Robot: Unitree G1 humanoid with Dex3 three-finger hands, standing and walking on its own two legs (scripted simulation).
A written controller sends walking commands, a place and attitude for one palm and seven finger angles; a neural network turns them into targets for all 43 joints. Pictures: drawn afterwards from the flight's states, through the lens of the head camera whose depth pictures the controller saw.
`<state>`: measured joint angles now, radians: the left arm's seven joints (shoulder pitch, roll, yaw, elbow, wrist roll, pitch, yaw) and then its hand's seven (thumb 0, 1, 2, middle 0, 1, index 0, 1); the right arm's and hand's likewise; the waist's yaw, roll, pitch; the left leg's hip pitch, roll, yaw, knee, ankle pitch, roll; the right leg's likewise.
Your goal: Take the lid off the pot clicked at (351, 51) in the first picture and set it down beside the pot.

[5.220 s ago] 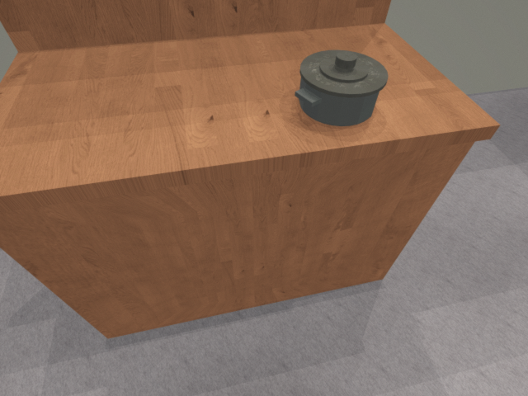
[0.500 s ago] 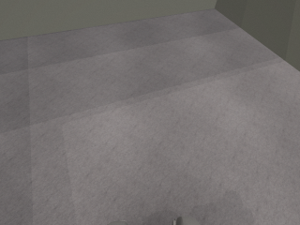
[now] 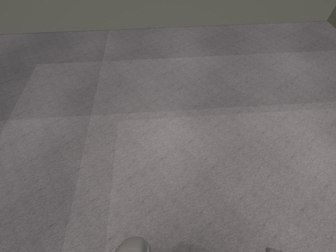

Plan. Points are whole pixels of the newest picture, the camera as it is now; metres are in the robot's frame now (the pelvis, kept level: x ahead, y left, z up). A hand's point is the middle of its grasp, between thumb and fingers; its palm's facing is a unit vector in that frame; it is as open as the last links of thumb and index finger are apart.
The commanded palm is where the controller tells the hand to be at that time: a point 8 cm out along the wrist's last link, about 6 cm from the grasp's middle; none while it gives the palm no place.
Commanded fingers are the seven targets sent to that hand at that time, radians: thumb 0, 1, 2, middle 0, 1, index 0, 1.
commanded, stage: turn to face it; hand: left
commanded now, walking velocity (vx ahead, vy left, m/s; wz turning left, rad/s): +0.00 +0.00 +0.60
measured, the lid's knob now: out of the picture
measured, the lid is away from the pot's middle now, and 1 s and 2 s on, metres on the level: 0.00 0.00 0.00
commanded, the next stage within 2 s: none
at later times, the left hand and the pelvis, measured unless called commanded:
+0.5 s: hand out of the picture +0.05 +0.27 -0.15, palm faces +0.30 -0.92 -0.27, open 7.4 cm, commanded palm none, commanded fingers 0.00 0.90 0.90 -0.20 -0.30 -0.20 -0.30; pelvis -0.01 +0.03 +0.00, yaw +17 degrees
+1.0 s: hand out of the picture -0.09 +0.19 -0.16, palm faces +0.59 -0.77 -0.26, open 7.4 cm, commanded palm none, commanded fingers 0.00 0.90 0.90 -0.20 -0.30 -0.20 -0.30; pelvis -0.01 +0.00 +0.00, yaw +36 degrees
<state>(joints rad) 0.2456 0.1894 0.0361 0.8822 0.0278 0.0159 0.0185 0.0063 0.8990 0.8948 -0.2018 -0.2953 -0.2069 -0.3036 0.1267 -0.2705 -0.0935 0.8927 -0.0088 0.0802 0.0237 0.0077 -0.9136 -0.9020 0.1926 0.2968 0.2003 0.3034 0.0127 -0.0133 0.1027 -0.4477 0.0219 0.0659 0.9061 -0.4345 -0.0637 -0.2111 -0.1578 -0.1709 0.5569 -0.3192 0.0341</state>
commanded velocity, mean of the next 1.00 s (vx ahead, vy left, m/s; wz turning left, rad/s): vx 0.00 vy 0.00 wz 0.60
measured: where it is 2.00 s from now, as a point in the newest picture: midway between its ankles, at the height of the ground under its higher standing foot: outside the picture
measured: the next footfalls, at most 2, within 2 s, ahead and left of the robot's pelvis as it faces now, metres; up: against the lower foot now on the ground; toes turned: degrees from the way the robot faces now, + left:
left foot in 0.10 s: +0.05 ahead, +0.12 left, +0.00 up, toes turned +10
right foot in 0.64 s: +0.07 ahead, -0.11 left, +0.00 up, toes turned +23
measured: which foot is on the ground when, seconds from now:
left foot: up 0.00-0.08, down 0.10-0.64, up 0.66-1.00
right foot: down 0.00-0.10, up 0.12-0.62, down 0.64-1.00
